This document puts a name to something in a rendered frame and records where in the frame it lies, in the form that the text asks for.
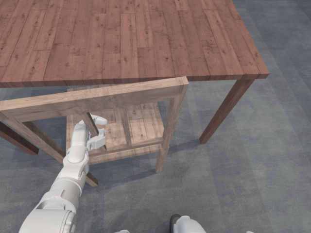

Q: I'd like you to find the robot left hand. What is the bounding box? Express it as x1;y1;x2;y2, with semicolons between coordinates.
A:
71;114;107;151

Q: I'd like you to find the right robot foot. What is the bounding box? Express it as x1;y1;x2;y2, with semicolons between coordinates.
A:
170;214;181;233

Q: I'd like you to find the right robot shin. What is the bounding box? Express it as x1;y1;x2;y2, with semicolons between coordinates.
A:
177;216;190;222

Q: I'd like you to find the table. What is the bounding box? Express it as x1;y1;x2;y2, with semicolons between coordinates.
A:
0;0;270;155

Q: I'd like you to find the left robot forearm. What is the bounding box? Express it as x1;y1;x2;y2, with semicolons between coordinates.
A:
18;145;89;233

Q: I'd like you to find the chair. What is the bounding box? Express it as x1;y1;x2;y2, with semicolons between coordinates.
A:
0;76;189;187

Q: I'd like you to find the left robot upper arm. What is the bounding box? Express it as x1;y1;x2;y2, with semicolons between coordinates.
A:
21;209;77;233

